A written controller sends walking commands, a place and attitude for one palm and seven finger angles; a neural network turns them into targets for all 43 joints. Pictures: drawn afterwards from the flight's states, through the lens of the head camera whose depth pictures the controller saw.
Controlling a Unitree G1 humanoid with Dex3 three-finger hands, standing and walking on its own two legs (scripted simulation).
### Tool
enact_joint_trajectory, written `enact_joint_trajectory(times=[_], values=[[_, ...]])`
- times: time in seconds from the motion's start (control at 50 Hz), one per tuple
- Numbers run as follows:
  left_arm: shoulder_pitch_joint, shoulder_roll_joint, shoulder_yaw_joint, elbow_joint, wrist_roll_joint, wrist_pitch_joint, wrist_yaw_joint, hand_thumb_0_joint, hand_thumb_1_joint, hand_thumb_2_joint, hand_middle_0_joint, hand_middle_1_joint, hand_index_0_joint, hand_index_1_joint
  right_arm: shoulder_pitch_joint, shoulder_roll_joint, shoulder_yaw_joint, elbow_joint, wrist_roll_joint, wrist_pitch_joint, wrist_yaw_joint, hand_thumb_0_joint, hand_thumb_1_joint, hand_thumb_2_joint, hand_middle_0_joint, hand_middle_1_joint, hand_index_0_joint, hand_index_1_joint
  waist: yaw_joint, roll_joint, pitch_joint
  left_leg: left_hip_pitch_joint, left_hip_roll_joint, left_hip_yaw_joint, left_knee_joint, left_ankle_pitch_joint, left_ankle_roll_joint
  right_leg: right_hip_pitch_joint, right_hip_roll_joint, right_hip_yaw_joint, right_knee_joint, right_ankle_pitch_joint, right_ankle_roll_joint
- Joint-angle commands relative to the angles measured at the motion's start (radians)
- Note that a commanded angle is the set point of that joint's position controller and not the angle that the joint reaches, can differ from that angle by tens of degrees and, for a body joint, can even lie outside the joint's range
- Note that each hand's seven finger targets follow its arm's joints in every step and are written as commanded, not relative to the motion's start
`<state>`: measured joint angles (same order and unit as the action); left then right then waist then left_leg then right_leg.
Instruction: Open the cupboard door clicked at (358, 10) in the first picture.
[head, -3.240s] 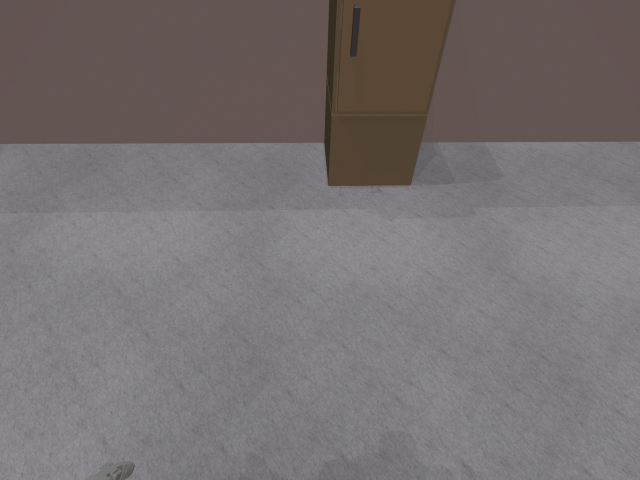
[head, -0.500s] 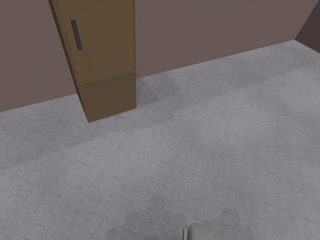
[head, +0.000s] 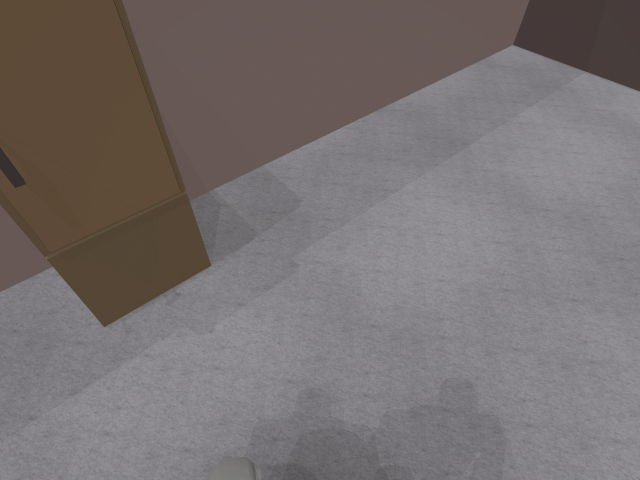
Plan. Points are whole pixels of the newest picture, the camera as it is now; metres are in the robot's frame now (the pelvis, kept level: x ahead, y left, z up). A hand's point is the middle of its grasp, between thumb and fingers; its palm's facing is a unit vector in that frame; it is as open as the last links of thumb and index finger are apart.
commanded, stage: walk to a spot facing it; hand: left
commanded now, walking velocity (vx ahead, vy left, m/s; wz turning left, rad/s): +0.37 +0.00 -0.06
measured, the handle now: out of the picture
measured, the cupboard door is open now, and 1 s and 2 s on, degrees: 0 0 0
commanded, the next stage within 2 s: turn to face it in 0.24 s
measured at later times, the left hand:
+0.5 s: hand (169, 441) +0.21 +0.24 -0.18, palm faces -0.02 -0.99 -0.16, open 7.4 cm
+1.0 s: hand (183, 385) +0.29 +0.23 -0.16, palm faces +0.25 -0.94 -0.24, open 7.3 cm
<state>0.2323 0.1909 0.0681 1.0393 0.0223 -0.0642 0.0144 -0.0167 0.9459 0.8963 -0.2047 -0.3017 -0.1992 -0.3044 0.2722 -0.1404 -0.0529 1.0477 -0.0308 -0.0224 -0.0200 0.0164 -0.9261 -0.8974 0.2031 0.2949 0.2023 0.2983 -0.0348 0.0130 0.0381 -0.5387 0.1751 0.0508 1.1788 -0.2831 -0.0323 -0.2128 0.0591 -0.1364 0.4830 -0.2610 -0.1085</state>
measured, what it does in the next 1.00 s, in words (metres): walks ahead: left foot, then right foot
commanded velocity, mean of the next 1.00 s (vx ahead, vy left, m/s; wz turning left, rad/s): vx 0.08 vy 0.00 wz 0.33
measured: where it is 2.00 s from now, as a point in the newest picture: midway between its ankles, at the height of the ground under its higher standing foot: outside the picture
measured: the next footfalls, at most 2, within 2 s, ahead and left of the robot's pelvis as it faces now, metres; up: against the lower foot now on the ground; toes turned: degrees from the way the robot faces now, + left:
left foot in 0.28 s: +0.27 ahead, +0.16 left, +0.00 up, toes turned +8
right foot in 0.70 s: +0.30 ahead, -0.08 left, +0.00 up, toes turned -5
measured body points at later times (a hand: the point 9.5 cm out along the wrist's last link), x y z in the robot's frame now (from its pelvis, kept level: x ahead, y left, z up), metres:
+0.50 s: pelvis +0.19 +0.06 +0.01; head +0.21 +0.08 +0.45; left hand +0.21 +0.29 -0.16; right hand +0.24 -0.18 -0.13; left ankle +0.23 +0.15 -0.73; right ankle +0.18 -0.07 -0.67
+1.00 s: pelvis +0.25 +0.03 +0.00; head +0.27 +0.03 +0.45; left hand +0.28 +0.28 -0.14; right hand +0.36 -0.20 -0.15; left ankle +0.23 +0.17 -0.69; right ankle +0.26 -0.08 -0.73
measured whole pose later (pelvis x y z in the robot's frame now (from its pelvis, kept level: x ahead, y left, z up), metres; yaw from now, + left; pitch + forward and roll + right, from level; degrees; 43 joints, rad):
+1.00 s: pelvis +0.25 +0.03 +0.00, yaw +13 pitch -1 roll +1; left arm 0.18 0.17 0.05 0.94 0.03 0.01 0.03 0.00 0.92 0.90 -0.21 -0.30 -0.20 -0.30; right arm 0.18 -0.22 -0.08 0.97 -0.02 0.07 0.02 0.01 -0.91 -0.90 0.20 0.29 0.20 0.30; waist -0.01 0.00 0.07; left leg -0.43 0.08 0.09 0.90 -0.42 -0.06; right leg -0.21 -0.15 -0.29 0.56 -0.31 0.00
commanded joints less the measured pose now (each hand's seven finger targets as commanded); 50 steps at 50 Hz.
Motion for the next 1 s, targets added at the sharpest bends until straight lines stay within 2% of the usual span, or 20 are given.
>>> enact_joint_trajectory(times=[0.0,0.16,0.2,0.22,0.24,0.26,0.28,0.3,0.34,0.42,0.56,0.6,0.64,0.66,0.68,0.7,0.74,0.78,0.86,0.98], values=[[0.096,0.079,0.001,-0.015,-0.004,-0.023,-0.008,0.0,0.9,0.9,-0.2,-0.3,-0.2,-0.3,0.055,-0.036,-0.008,-0.046,0.003,-0.002,0.029,0.0,-0.9,-0.9,0.2,0.3,0.2,0.3,0.01,-0.112,0.044,-0.029,0.006,0.021,-0.149,0.098,-0.023,-0.054,-0.255,0.205,-0.278,0.223,-0.069],[0.21,0.119,0.0,0.03,0.0,-0.018,0.0,0.0,0.9,0.9,-0.2,-0.3,-0.2,-0.3,-0.206,-0.069,0.004,-0.13,0.007,-0.031,0.049,0.0,-0.9,-0.9,0.2,0.3,0.2,0.3,0.085,-0.091,0.052,0.012,-0.052,0.077,-0.509,0.079,0.002,0.157,-0.293,0.236,-0.192,0.441,-0.053],[0.196,0.129,0.0,0.036,-0.004,-0.015,0.001,0.0,0.9,0.9,-0.2,-0.3,-0.2,-0.3,-0.15,-0.09,-0.002,-0.111,0.006,-0.037,0.039,0.0,-0.9,-0.9,0.2,0.3,0.2,0.3,0.045,-0.08,0.029,0.151,-0.095,0.11,-0.593,0.079,0.016,0.146,-0.276,0.22,-0.102,0.567,-0.039],[0.18,0.13,0.001,0.035,-0.008,-0.013,0.002,0.0,0.9,0.9,-0.2,-0.3,-0.2,-0.3,-0.045,-0.112,-0.008,-0.077,0.002,-0.042,0.029,0.0,-0.9,-0.9,0.2,0.3,0.2,0.3,-0.004,-0.061,-0.02,0.304,-0.119,0.121,-0.663,0.134,0.024,0.113,-0.241,0.19,0.021,0.626,-0.015],[0.18,0.107,0.001,0.029,-0.013,-0.01,0.002,0.0,0.9,0.9,-0.2,-0.3,-0.2,-0.3,0.103,-0.177,-0.024,-0.037,-0.003,-0.049,0.019,0.0,-0.9,-0.9,0.2,0.3,0.2,0.3,-0.057,0.032,-0.114,0.563,-0.04,0.029,-0.704,0.233,0.049,-0.018,-0.191,0.16,0.225,0.498,0.026],[0.221,0.056,-0.005,0.011,-0.026,-0.008,-0.006,0.0,0.9,0.9,-0.2,-0.3,-0.2,-0.3,0.225,-0.295,-0.051,-0.015,-0.016,-0.053,0.008,0.0,-0.9,-0.9,0.2,0.3,0.2,0.3,-0.082,0.271,-0.244,0.805,0.246,-0.287,-0.727,0.378,0.154,-0.254,-0.064,0.046,0.528,0.028,0.078],[0.181,0.067,-0.008,-0.013,-0.019,-0.012,-0.006,0.0,0.9,0.9,-0.2,-0.3,-0.2,-0.3,0.264,-0.308,-0.044,-0.008,-0.001,-0.042,0.005,0.0,-0.9,-0.9,0.2,0.3,0.2,0.3,-0.088,0.286,-0.26,0.789,0.36,-0.403,-0.834,0.426,0.219,-0.33,-0.04,0.103,0.75,-0.334,0.078],[0.136,0.085,0.002,-0.013,-0.011,-0.001,-0.004,0.0,0.9,0.9,-0.2,-0.3,-0.2,-0.3,0.174,-0.259,-0.034,-0.025,0.004,-0.04,0.004,0.0,-0.9,-0.9,0.2,0.3,0.2,0.3,-0.062,0.175,-0.159,0.639,0.342,-0.322,-0.878,0.275,0.215,-0.352,-0.102,0.14,0.813,-0.298,0.075],[0.089,0.046,0.0,-0.007,-0.004,0.014,-0.017,0.0,0.9,0.9,-0.2,-0.3,-0.2,-0.3,0.038,-0.157,-0.005,-0.051,0.008,-0.046,0.0,0.0,-0.9,-0.9,0.2,0.3,0.2,0.3,-0.007,0.087,0.022,0.394,0.257,-0.201,-0.926,0.28,0.181,-0.355,-0.166,0.138,0.788,-0.163,0.099],[0.172,-0.028,-0.014,0.022,-0.003,0.049,-0.01,0.0,0.9,0.9,-0.2,-0.3,-0.2,-0.3,0.002,-0.114,0.013,-0.033,0.015,-0.05,-0.005,0.0,-0.9,-0.9,0.2,0.3,0.2,0.3,0.061,0.139,-0.005,0.256,0.114,-0.002,-0.923,0.478,0.16,-0.177,-0.169,0.077,0.548,-0.1,0.136],[0.028,0.006,-0.005,-0.062,-0.004,0.065,0.004,0.0,0.9,0.9,-0.2,-0.3,-0.2,-0.3,0.008,-0.175,-0.022,-0.047,0.007,-0.006,0.001,0.0,-0.9,-0.9,0.2,0.3,0.2,0.3,0.038,0.151,-0.038,0.292,0.099,-0.118,-0.862,0.41,0.195,-0.132,-0.126,0.037,0.257,-0.059,0.171],[0.021,0.023,-0.001,-0.076,-0.008,0.061,0.006,0.0,0.9,0.9,-0.2,-0.3,-0.2,-0.3,0.001,-0.188,-0.03,-0.052,0.006,0.008,0.002,0.0,-0.9,-0.9,0.2,0.3,0.2,0.3,0.043,0.165,-0.054,0.311,0.086,-0.142,-0.805,0.424,0.177,-0.088,-0.111,0.029,0.153,-0.034,0.173],[0.046,0.061,0.01,-0.08,-0.009,0.05,0.01,0.0,0.9,0.9,-0.2,-0.3,-0.2,-0.3,-0.005,-0.183,-0.036,-0.062,0.014,0.017,0.007,0.0,-0.9,-0.9,0.2,0.3,0.2,0.3,0.066,0.103,-0.072,0.255,0.033,-0.137,-0.703,0.363,0.116,0.05,-0.132,0.045,-0.048,0.115,0.169],[0.077,0.12,0.021,-0.079,-0.001,0.039,0.017,0.0,0.9,0.9,-0.2,-0.3,-0.2,-0.3,0.005,-0.144,-0.031,-0.073,0.02,0.018,0.013,0.0,-0.9,-0.9,0.2,0.3,0.2,0.3,0.077,-0.047,-0.103,0.133,-0.044,-0.056,-0.575,0.195,0.057,0.192,-0.274,0.168,-0.102,0.268,0.136],[0.119,0.214,0.04,-0.081,0.006,0.037,0.023,0.0,0.9,0.9,-0.2,-0.3,-0.2,-0.3,0.002,-0.081,-0.02,-0.108,0.022,0.021,0.017,0.0,-0.9,-0.9,0.2,0.3,0.2,0.3,0.091,-0.31,-0.119,-0.031,-0.166,0.063,-0.362,-0.25,-0.006,0.278,-0.515,0.36,-0.147,0.492,0.034],[0.128,0.229,0.037,-0.093,0.001,0.043,0.023,0.0,0.9,0.9,-0.2,-0.3,-0.2,-0.3,-0.011,-0.12,-0.031,-0.121,0.018,0.036,0.012,0.0,-0.9,-0.9,0.2,0.3,0.2,0.3,0.106,-0.248,-0.136,-0.01,-0.144,-0.019,-0.168,-0.351,-0.001,0.184,-0.584,0.365,-0.16,0.481,-0.05],[-0.008,0.157,0.028,-0.126,-0.001,0.049,0.033,0.0,0.9,0.9,-0.2,-0.3,-0.2,-0.3,-0.003,-0.117,-0.039,-0.096,0.015,0.06,0.02,0.0,-0.9,-0.9,0.2,0.3,0.2,0.3,0.043,-0.205,-0.048,-0.033,-0.1,-0.046,-0.002,-0.232,-0.01,0.071,-0.496,0.247,-0.193,0.312,-0.027],[-0.049,0.125,0.013,-0.145,-0.001,0.047,0.031,0.0,0.9,0.9,-0.2,-0.3,-0.2,-0.3,0.012,-0.111,-0.036,-0.09,0.01,0.063,0.03,0.0,-0.9,-0.9,0.2,0.3,0.2,0.3,0.022,-0.175,-0.03,-0.044,-0.09,-0.024,0.014,-0.16,-0.027,0.07,-0.43,0.116,-0.153,0.375,0.002],[-0.009,0.145,0.018,-0.142,0.004,0.049,0.03,0.0,0.9,0.9,-0.2,-0.3,-0.2,-0.3,-0.046,-0.101,-0.032,-0.119,0.013,0.07,0.039,0.0,-0.9,-0.9,0.2,0.3,0.2,0.3,0.041,-0.19,-0.03,-0.001,-0.091,0.022,-0.14,-0.146,-0.042,0.093,-0.425,0.025,-0.127,0.433,0.004],[0.004,0.203,0.037,-0.153,0.01,0.066,0.021,0.0,0.9,0.9,-0.2,-0.3,-0.2,-0.3,-0.126,-0.113,-0.028,-0.182,0.015,0.064,0.049,0.0,-0.9,-0.9,0.2,0.3,0.2,0.3,0.065,-0.226,-0.031,0.108,-0.107,0.09,-0.395,-0.126,-0.023,0.081,-0.448,-0.024,-0.059,0.395,0.011]])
